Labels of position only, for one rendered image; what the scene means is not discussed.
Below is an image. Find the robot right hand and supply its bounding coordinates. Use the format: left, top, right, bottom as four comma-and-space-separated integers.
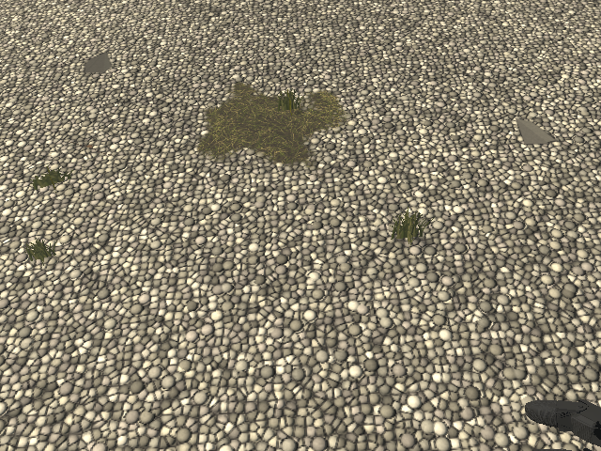
525, 399, 601, 451

